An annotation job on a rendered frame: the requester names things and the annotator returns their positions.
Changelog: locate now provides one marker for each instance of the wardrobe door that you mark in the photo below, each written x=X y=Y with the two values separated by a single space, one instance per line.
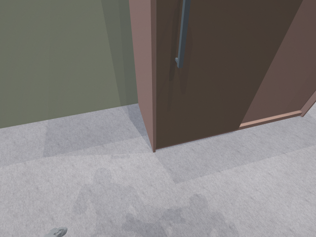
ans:
x=230 y=46
x=291 y=78

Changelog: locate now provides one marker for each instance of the handle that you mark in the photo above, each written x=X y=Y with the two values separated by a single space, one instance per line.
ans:
x=183 y=32

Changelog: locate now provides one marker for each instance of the left robot hand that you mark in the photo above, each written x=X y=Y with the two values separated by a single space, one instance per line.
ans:
x=56 y=232

